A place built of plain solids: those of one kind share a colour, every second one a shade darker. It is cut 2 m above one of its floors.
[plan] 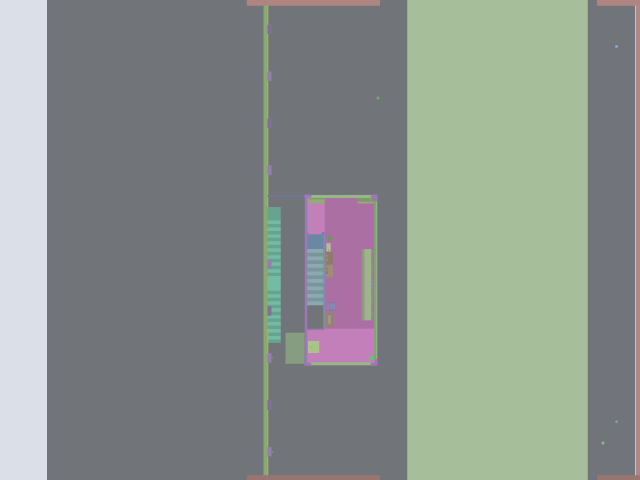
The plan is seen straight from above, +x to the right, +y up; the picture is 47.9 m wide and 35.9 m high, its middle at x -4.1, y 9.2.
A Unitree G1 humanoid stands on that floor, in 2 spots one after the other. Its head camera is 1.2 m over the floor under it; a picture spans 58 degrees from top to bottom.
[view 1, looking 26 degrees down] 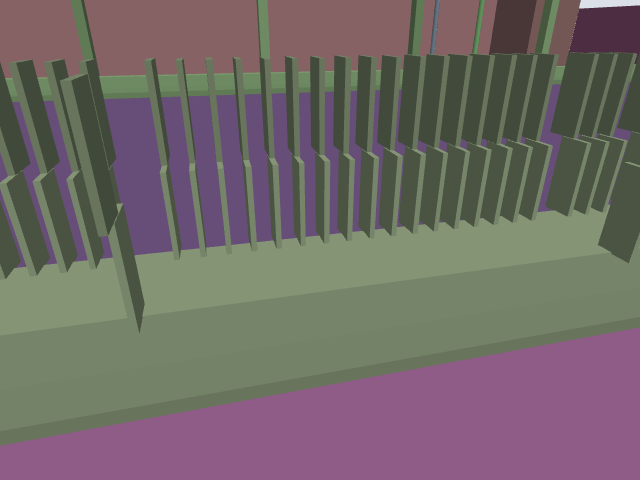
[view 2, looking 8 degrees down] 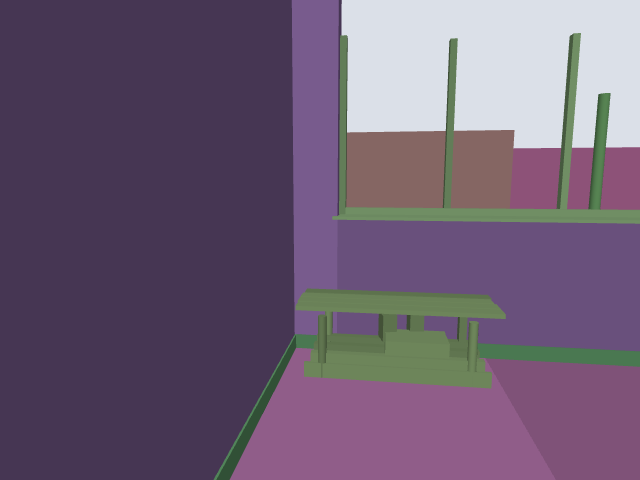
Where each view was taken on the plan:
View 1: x -2.15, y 6.10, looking -14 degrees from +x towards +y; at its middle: lever_frame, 2.10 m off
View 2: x -4.46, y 9.47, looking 98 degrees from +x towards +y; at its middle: wall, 2.99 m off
